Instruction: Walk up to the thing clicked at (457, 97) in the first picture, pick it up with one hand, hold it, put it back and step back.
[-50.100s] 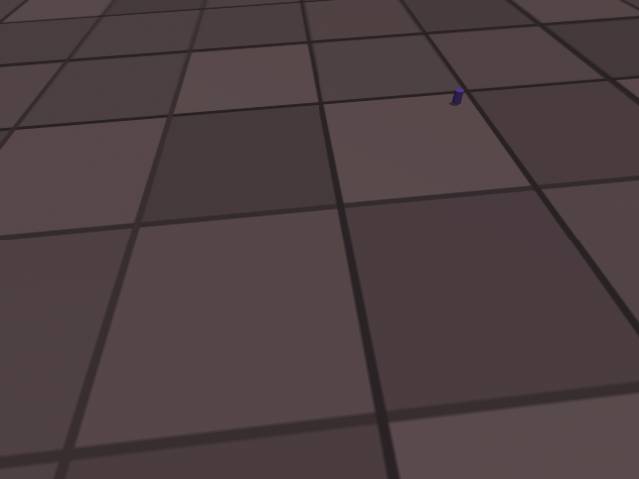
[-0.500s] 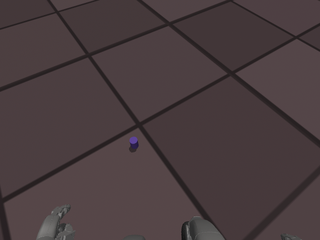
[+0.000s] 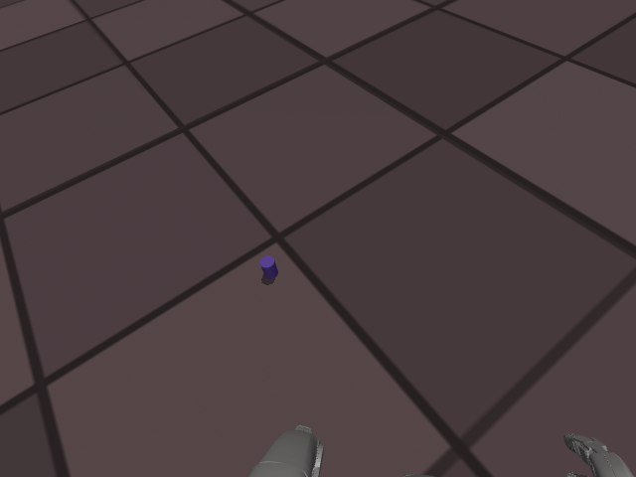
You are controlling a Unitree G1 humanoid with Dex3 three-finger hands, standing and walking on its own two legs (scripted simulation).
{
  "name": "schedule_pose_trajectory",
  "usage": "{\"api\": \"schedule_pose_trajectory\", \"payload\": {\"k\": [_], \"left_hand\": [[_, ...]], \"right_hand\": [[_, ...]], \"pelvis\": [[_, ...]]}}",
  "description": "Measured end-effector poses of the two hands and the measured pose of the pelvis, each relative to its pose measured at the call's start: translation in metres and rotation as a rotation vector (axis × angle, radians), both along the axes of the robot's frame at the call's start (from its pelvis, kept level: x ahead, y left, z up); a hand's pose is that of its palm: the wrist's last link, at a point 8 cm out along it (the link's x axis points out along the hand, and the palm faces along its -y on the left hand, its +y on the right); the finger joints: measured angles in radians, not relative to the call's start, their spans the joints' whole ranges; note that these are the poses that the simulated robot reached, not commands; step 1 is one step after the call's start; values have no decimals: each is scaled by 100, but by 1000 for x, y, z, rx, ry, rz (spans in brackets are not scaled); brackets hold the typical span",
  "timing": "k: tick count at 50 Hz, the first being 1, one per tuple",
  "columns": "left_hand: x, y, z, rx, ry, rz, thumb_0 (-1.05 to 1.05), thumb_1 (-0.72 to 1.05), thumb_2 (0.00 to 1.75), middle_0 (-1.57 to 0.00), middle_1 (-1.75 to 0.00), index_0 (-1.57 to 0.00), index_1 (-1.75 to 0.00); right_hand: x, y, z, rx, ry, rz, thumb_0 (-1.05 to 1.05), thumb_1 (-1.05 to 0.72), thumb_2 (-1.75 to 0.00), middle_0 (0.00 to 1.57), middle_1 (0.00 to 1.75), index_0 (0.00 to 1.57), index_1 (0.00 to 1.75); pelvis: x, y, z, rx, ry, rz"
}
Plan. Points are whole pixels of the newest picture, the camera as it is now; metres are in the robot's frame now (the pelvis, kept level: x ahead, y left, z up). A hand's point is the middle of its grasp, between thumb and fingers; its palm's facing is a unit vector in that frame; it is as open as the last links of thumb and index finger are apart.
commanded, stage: step back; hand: left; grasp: from above
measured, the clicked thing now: (269, 267) +0.85 +0.32 -0.72
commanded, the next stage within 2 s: stand in 1.54 s
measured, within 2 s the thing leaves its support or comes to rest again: neither
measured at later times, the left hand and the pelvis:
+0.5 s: hand out of the picture -0.11 +0.27 -0.15, palm faces +0.11 -0.92 -0.37, open 7.4 cm; pelvis -0.19 -0.01 +0.00, yaw +6 degrees
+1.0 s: hand out of the picture -0.22 +0.29 -0.15, palm faces +0.08 -0.91 -0.42, open 7.4 cm; pelvis -0.24 +0.00 +0.00, yaw +4 degrees
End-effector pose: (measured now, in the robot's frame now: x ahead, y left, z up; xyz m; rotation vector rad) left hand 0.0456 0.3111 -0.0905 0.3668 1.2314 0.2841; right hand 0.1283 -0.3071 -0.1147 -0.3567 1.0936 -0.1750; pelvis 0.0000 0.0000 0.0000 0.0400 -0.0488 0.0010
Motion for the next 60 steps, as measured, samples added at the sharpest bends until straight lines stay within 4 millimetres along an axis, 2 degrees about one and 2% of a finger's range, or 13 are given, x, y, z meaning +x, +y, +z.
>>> {"api": "schedule_pose_trajectory", "payload": {"k": [7, 14, 17, 20, 26, 31, 35, 38, 41, 46, 51, 55, 60], "left_hand": [[-17, -3, 14, 42, -98, -1, 1, 90, 89, -21, -30, -21, -30], [-52, 6, -7, 19, -203, 11, 0, 90, 89, -21, -30, -21, -30], [-81, 6, -18, -12, -182, 23, 0, 90, 89, -21, -30, -21, -30], [-114, 2, -18, -40, -136, 41, 0, 90, 89, -21, -30, -21, -30], [-187, -2, -17, -47, -67, 67, 0, 90, 89, -21, -30, -21, -30], [-249, -12, -23, -18, 27, 39, 1, 90, 89, -21, -30, -21, -30], [-293, -25, -14, -13, 56, 63, 1, 90, 89, -21, -30, -21, -30], [-310, -27, -5, -6, 79, 74, 1, 90, 89, -21, -30, -21, -30], [-312, -21, -1, -3, 68, 80, 1, 90, 89, -21, -30, -21, -30], [-296, 4, -4, 0, -6, 91, 1, 90, 89, -21, -30, -21, -30], [-272, 24, -15, -10, -6, 65, 1, 90, 89, -21, -30, -21, -30], [-240, 24, -12, -34, -38, 33, 1, 90, 89, -20, -30, -21, -30], [-201, 14, -10, -53, -89, -2, 1, 90, 89, -20, -30, -20, -30]], "right_hand": [[-82, -10, -9, -13, 130, 14, 0, -91, -90, 21, 30, 20, 30], [-140, 2, -14, -38, 182, 78, 0, -91, -90, 21, 30, 20, 30], [-163, 8, -6, -38, 163, 80, 0, -91, -90, 21, 30, 20, 30], [-182, 8, 8, -46, 133, 80, 0, -90, -90, 21, 30, 20, 30], [-194, 1, 26, -57, 48, 94, 0, -90, -90, 21, 30, 20, 30], [-206, -15, 19, -27, -49, 81, 0, -90, -90, 21, 30, 20, 30], [-237, -24, 12, -5, -21, 45, 0, -91, -90, 21, 30, 20, 30], [-261, -27, 9, 22, 18, 9, 0, -91, -90, 21, 30, 20, 30], [-286, -29, 4, 19, 66, -1, 0, -91, -90, 21, 30, 20, 30], [-312, -18, -1, -2, 185, 24, 0, -91, -90, 21, 30, 20, 30], [-315, 0, 6, -16, 150, 2, 1, -91, -90, 21, 30, 20, 30], [-315, 4, 19, -24, 128, -16, 0, -90, -90, 21, 30, 20, 30], [-306, -4, 24, -42, 127, -24, 0, -90, -90, 21, 30, 20, 30]], "pelvis": [[-44, -8, 3, -8, 23, 66], [-107, -5, -12, -24, -1, 143], [-133, -2, -12, -3, -26, 121], [-153, -2, -3, -53, -30, 126], [-193, -11, 4, -61, 11, 89], [-224, -24, -5, -48, 10, 28], [-238, -29, -1, -67, -12, 24], [-242, -28, 5, -37, -7, -1], [-246, -23, 6, -42, 1, 27], [-245, -9, 2, -51, 11, 92], [-240, 5, -1, -14, -3, 75], [-230, 5, 7, -30, -3, 80], [-218, -1, 9, -24, -6, 73]]}}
